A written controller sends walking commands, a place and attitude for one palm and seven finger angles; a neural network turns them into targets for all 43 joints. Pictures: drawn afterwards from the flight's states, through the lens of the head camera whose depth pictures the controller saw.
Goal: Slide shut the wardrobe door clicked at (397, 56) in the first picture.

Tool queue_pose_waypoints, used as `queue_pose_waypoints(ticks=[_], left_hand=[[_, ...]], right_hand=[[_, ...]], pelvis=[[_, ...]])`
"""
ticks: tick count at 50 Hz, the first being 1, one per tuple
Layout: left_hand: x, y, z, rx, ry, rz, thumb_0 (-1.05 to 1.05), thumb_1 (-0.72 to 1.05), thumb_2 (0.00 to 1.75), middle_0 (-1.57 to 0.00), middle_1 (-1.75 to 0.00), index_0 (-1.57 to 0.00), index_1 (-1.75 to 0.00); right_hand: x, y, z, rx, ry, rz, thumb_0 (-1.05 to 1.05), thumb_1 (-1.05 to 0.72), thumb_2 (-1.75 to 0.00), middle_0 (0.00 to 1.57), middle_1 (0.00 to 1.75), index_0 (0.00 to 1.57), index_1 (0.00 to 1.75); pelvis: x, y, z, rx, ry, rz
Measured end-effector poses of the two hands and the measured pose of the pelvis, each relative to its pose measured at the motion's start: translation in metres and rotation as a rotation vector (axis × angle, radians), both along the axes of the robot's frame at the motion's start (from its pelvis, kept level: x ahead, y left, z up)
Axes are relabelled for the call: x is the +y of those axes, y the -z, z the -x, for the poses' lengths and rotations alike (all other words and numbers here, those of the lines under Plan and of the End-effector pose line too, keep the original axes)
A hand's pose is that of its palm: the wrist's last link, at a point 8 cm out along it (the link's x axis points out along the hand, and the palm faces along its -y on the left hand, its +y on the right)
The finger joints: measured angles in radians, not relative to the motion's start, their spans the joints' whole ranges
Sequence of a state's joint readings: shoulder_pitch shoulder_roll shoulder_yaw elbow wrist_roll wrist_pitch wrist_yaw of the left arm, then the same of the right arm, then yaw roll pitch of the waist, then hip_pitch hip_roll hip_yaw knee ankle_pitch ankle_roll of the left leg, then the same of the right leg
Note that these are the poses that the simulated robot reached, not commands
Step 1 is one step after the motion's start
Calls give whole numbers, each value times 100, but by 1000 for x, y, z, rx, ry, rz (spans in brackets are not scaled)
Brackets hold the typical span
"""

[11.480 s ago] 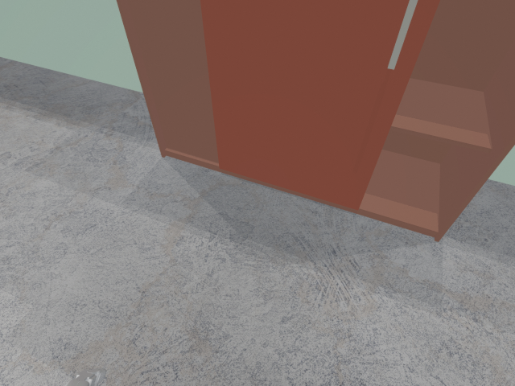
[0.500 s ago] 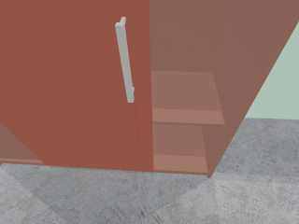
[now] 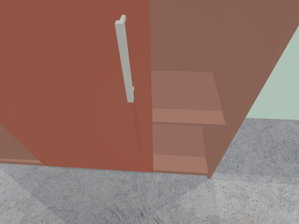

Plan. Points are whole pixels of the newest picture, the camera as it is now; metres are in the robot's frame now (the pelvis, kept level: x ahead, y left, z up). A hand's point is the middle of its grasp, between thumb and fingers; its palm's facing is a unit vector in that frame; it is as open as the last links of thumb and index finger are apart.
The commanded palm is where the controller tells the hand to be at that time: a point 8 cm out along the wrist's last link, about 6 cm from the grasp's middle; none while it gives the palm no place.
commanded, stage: look again from close up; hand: left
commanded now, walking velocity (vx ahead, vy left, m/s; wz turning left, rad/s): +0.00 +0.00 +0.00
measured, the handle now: (127, 64) +0.54 +0.09 +0.16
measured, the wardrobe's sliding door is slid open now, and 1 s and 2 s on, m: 0.37 0.37 0.37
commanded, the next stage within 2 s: none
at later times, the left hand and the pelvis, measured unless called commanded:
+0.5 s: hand out of the picture -0.01 +0.23 -0.17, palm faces -0.01 -0.98 -0.19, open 7.4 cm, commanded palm none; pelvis -0.03 +0.05 +0.00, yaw -1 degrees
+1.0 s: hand out of the picture -0.06 +0.22 -0.17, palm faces +0.01 -0.99 -0.17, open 7.4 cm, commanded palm none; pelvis -0.03 +0.06 +0.01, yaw -1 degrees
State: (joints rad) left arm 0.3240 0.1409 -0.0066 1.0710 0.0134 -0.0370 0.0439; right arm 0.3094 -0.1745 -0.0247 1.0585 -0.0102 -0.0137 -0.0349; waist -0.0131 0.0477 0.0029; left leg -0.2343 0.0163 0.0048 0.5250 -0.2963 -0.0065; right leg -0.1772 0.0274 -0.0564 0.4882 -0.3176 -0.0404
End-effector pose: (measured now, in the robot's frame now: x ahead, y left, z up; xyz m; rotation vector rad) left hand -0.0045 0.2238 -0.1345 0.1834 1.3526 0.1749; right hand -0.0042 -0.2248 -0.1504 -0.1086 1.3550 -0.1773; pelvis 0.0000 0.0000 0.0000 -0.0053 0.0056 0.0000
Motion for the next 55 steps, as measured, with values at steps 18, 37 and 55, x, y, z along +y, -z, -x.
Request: queue_pose_waypoints(ticks=[18,37,55], left_hand=[[41,5,-19,-111,47,27,0,91,90,-20,-30,-20,-29],[60,8,59,101,-1,50,0,91,90,-19,-30,-20,-29],[40,8,59,90,-12,75,0,91,90,-19,-30,-20,-29]], right_hand=[[22,-23,-39,-159,-69,60,0,-91,-90,20,29,19,30],[64,-14,43,50,-7,18,1,-91,-90,20,29,20,30],[70,-10,41,32,11,-8,1,-91,-90,20,29,20,30]], pelvis=[[34,-1,20,-40,19,7],[64,-5,32,-36,19,2],[61,-6,31,-36,25,-4]])
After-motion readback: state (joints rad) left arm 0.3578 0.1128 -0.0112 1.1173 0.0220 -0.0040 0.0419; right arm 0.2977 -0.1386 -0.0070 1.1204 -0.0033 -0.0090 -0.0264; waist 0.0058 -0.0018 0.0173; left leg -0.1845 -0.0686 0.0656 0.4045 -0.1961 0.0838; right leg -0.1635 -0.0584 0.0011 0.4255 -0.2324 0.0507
